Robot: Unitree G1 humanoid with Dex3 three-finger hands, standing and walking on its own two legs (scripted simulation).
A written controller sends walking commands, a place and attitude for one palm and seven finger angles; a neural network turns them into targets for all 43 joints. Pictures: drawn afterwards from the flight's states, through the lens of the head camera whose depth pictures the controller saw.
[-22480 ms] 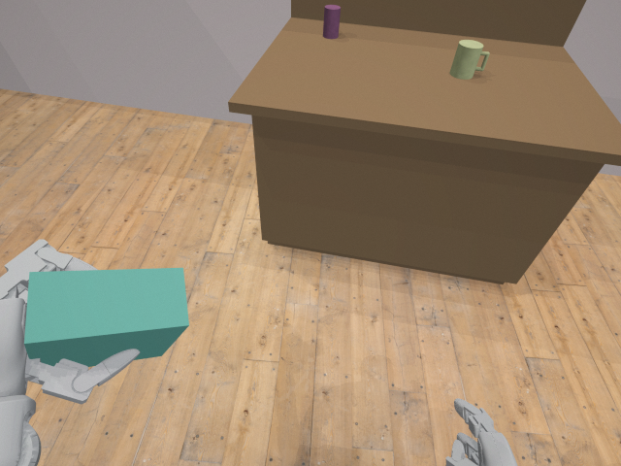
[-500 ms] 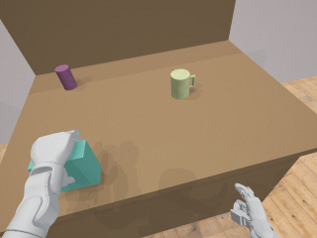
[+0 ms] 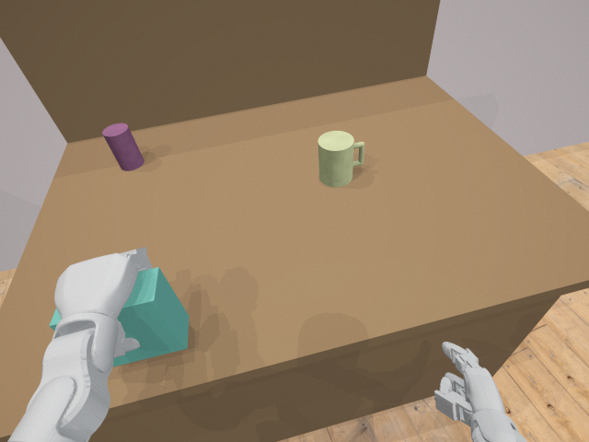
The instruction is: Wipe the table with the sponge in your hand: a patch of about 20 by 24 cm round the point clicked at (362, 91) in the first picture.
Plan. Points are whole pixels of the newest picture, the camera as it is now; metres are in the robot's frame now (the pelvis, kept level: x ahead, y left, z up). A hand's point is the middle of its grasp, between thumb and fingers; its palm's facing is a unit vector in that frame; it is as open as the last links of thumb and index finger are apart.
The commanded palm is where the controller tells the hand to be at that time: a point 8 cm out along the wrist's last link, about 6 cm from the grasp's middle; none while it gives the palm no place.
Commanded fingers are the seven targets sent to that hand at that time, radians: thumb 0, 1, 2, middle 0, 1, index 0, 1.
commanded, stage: move the sponge above the wiping area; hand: left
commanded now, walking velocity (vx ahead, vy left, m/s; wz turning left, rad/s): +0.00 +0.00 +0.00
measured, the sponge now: (134, 327) +0.23 +0.28 +0.02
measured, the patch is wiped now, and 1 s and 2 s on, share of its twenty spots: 0.00 0.00 0.10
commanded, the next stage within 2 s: lower the sponge onto the table in 0.16 s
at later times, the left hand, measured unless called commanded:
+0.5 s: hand (121, 307) +0.24 +0.28 +0.08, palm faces -0.01 -0.07 -1.00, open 10.1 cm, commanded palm +0.21 +0.27 +0.15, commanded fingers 0.00 0.10 1.30 -1.20 -1.60 -1.20 -1.60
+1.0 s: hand (133, 314) +0.24 +0.27 +0.06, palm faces -0.01 -0.07 -1.00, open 10.1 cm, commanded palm +0.21 +0.26 +0.13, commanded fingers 0.00 0.10 1.30 -1.20 -1.60 -1.20 -1.60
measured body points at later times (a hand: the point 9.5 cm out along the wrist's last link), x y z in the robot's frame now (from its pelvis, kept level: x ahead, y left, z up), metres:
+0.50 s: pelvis -0.01 +0.00 +0.00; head -0.01 -0.04 +0.45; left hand +0.23 +0.28 +0.13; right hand +0.24 -0.20 -0.08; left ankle +0.02 +0.11 -0.74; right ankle -0.01 -0.09 -0.74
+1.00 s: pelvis -0.01 +0.00 +0.00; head -0.01 -0.04 +0.45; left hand +0.23 +0.27 +0.12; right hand +0.24 -0.21 -0.09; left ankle +0.02 +0.11 -0.74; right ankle -0.01 -0.09 -0.74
